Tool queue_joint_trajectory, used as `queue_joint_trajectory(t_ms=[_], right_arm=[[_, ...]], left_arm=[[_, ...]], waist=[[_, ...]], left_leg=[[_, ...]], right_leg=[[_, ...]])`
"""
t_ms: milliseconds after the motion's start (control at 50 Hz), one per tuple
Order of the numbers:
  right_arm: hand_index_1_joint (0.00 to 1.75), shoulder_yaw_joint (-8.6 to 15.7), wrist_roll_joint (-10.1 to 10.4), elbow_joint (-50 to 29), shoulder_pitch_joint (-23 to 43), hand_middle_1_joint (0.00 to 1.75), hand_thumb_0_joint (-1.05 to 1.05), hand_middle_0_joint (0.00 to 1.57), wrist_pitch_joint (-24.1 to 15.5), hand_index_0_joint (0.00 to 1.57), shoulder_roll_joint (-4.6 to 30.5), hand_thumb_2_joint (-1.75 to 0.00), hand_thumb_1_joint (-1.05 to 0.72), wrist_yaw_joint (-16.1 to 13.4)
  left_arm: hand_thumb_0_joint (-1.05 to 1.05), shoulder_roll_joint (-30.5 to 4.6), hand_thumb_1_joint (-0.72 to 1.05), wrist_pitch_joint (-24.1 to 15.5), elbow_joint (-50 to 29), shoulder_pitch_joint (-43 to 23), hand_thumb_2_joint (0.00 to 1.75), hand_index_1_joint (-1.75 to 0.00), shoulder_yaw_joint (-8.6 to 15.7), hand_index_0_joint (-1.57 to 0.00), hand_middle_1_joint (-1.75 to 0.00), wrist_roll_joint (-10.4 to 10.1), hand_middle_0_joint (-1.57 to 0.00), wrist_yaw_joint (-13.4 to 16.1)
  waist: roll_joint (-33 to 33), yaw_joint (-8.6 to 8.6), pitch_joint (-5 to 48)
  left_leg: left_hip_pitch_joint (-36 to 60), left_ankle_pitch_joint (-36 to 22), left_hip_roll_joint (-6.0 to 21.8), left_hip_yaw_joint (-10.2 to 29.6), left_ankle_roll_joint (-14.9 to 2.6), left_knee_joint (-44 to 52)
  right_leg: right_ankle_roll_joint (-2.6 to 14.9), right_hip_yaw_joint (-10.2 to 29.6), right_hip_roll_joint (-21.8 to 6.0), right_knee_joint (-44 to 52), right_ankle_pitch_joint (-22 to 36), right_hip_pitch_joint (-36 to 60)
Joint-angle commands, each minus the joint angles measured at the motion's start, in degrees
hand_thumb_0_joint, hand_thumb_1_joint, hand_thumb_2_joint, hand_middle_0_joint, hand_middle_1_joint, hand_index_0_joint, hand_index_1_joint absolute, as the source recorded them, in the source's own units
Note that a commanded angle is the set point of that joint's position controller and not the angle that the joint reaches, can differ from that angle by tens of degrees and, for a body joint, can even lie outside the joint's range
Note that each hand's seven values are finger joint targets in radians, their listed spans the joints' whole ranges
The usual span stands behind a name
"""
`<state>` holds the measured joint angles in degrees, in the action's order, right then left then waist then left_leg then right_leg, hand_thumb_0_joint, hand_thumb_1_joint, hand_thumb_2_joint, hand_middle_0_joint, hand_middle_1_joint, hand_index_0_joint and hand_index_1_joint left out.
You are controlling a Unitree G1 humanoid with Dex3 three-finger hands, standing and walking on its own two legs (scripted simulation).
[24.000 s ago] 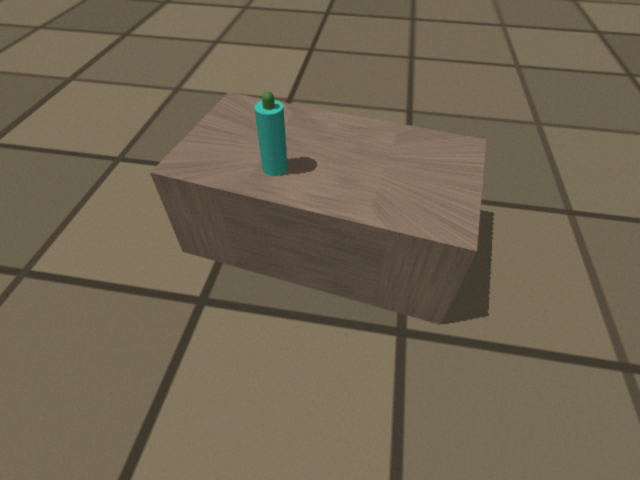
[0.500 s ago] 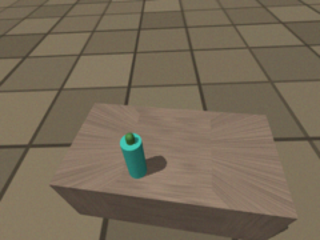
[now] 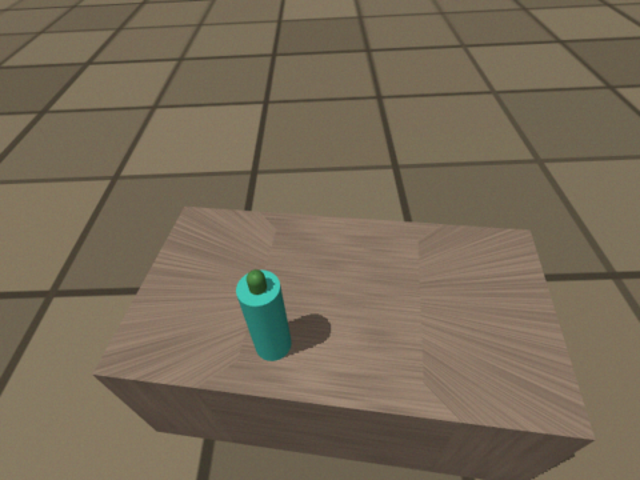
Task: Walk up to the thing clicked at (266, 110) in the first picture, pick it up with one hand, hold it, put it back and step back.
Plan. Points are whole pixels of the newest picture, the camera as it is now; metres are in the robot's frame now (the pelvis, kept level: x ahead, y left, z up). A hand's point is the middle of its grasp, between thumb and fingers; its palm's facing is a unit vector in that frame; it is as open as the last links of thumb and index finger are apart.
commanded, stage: stand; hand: left
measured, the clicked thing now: (265, 312) +0.47 +0.17 -0.22
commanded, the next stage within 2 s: none
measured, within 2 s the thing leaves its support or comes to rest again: neither
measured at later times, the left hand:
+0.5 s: hand out of the picture +0.06 +0.25 -0.15, palm faces +0.00 -0.93 -0.36, open 7.8 cm
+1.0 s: hand out of the picture +0.08 +0.25 -0.15, palm faces -0.01 -0.93 -0.35, open 7.4 cm
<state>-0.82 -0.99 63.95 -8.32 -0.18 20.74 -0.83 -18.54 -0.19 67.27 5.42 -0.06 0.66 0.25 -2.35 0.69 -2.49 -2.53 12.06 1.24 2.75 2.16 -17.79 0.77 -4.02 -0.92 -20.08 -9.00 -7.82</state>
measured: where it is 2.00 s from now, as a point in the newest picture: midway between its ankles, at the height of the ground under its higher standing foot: outside the picture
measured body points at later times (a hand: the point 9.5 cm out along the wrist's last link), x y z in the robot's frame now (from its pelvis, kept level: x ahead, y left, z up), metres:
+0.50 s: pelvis +0.00 +0.00 +0.00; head +0.00 -0.02 +0.45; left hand +0.06 +0.30 -0.13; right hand +0.06 -0.30 -0.14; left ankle -0.02 +0.15 -0.75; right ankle +0.02 -0.11 -0.75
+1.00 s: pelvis +0.01 +0.00 +0.00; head +0.02 -0.02 +0.45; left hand +0.09 +0.30 -0.13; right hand +0.07 -0.30 -0.14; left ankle -0.02 +0.15 -0.75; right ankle +0.02 -0.11 -0.75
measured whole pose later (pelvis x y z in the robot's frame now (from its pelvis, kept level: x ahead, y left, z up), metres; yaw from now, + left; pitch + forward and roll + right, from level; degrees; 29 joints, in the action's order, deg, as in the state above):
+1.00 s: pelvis +0.01 +0.00 +0.00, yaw -1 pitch -2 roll +0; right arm -0.9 -0.9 63.8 -8.1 -0.4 20.5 -0.4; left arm -18.9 -0.5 66.2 5.4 0.4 0.4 -0.3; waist -1.8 0.4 -2.8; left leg -2.3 12.6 2.0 2.3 2.5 -17.2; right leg 1.2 -3.7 -0.1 -19.8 -9.5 -8.0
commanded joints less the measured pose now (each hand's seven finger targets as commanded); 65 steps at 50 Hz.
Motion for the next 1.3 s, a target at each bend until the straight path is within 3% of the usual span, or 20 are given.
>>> queue_joint_trajectory(t_ms=[0, 100, 220, 260, 400, 440, 540, 680, 800, 860, 1280], right_arm=[[0.30, 1.9, 0.0, -2.5, 0.9, 0.30, 0.00, 0.20, -0.9, 0.20, 10.7, -0.90, -0.90, -0.8], [0.30, 2.2, 0.0, -2.8, 1.7, 0.30, 0.00, 0.20, -0.9, 0.20, 11.1, -0.90, -0.90, -0.6], [0.30, 2.4, -0.1, -3.1, 1.8, 0.30, 0.00, 0.20, -0.9, 0.20, 11.1, -0.90, -0.90, -0.4], [0.30, 2.4, -0.1, -3.1, 1.9, 0.30, 0.00, 0.20, -0.8, 0.20, 10.9, -0.90, -0.90, -0.3], [0.30, 2.2, 0.0, -3.0, 1.2, 0.30, 0.00, 0.20, -0.9, 0.20, 10.8, -0.90, -0.90, -0.3], [0.30, 2.3, 0.0, -3.0, 0.9, 0.30, 0.00, 0.20, -0.9, 0.20, 10.7, -0.90, -0.90, -0.2], [0.30, 2.4, 0.0, -3.2, 1.3, 0.30, 0.00, 0.20, -1.0, 0.20, 11.2, -0.90, -0.90, -0.3], [0.30, 2.1, 0.0, -2.8, 0.3, 0.30, 0.00, 0.20, -0.9, 0.20, 10.8, -0.90, -0.90, -0.2], [0.30, 2.1, 0.0, -3.0, 0.8, 0.30, 0.00, 0.20, -1.2, 0.20, 11.1, -0.90, -0.90, -0.3], [0.30, 2.2, 0.1, -3.2, 1.4, 0.30, 0.00, 0.20, -1.1, 0.20, 11.2, -0.90, -0.90, -0.4], [0.30, 2.4, 0.0, -3.2, 1.8, 0.30, 0.00, 0.20, -1.3, 0.20, 11.0, -0.90, -0.90, -0.2]], left_arm=[[0.00, -12.8, -0.08, -1.1, -2.9, -2.6, 0.53, -0.30, 2.5, -0.20, -0.30, -0.2, -0.20, 0.8], [0.00, -13.0, 0.32, -1.2, -3.1, -2.6, 0.90, -0.30, 2.7, -0.20, -0.30, 0.0, -0.20, 0.8], [0.00, -13.0, 0.80, -1.4, -3.6, -2.7, 0.90, -0.30, 2.8, -0.20, -0.30, 0.0, -0.20, 0.7], [0.00, -12.8, 0.90, -1.4, -3.4, -2.4, 0.90, -0.30, 2.7, -0.20, -0.30, 0.0, -0.20, 0.6], [0.00, -13.3, 0.90, -1.5, -3.7, -2.5, 0.90, -0.30, 3.0, -0.20, -0.30, 0.0, -0.20, 0.5], [0.00, -13.3, 0.90, -1.4, -3.6, -2.1, 0.90, -0.30, 3.1, -0.20, -0.30, -0.1, -0.20, 0.4], [0.00, -13.3, 0.90, -1.4, -3.7, -1.7, 0.90, -0.30, 3.1, -0.20, -0.30, 0.0, -0.20, 0.4], [0.00, -13.2, 0.90, -1.4, -4.0, -2.4, 0.90, -0.30, 3.1, -0.20, -0.30, -0.2, -0.20, 0.3], [0.00, -13.0, 0.90, -1.6, -4.2, -1.9, 0.90, -0.30, 3.0, -0.20, -0.30, -0.2, -0.20, 0.3], [0.00, -13.0, 0.90, -1.6, -4.2, -2.0, 0.90, -0.30, 3.0, -0.20, -0.30, -0.2, -0.20, 0.4], [0.00, -13.0, 0.90, -1.6, -4.5, -2.2, 0.90, -0.30, 3.1, -0.20, -0.30, -0.3, -0.20, 0.3]], waist=[[2.0, -0.22, 2.5], [2.2, -0.12, 2.1], [2.0, -0.29, 2.2], [2.2, -0.10, 1.5], [1.7, -0.32, 2.6], [2.0, -0.22, 1.6], [1.6, -0.29, 2.8], [1.7, -0.48, 1.8], [1.7, -0.40, 3.6], [2.2, -0.49, 4.4], [1.7, -0.35, 3.4]], left_leg=[[-5.3, -7.7, 5.6, 3.3, -2.40, 3.3], [-5.1, -5.1, 5.5, 3.3, -2.58, 3.7], [-5.7, -4.7, 5.5, 3.2, -2.72, 3.4], [-6.0, -3.1, 5.4, 3.2, -2.86, 3.3], [-6.0, -4.1, 5.6, 3.3, -2.73, 3.5], [-6.4, -2.6, 5.4, 3.3, -2.57, 3.9], [-5.5, -3.9, 5.7, 3.2, -2.79, 3.3], [-6.4, -3.7, 5.7, 3.2, -2.60, 3.3], [-4.9, -7.8, 5.9, 2.9, -2.48, 3.2], [-3.3, -8.7, 6.2, 2.7, -2.64, 2.6], [-4.0, -7.8, 6.2, 2.4, -2.39, 3.7]], right_leg=[[0.23, 6.7, -6.8, 3.0, 8.5, 5.0], [0.34, 6.9, -6.5, 3.9, 4.3, 3.9], [0.53, 7.4, -6.7, 4.1, 4.1, 4.1], [0.46, 7.4, -6.6, 4.7, 1.7, 3.6], [0.64, 7.6, -6.7, 3.9, 4.6, 4.4], [0.50, 7.6, -6.5, 4.3, 0.8, 3.5], [0.77, 7.6, -6.7, 3.9, 3.9, 3.8], [0.64, 7.9, -6.5, 4.0, 2.9, 3.5], [0.77, 7.4, -6.8, 2.6, 10.4, 5.0], [0.77, 7.4, -7.0, 2.6, 11.5, 4.6], [0.74, 7.4, -6.8, 2.9, 10.4, 4.9]])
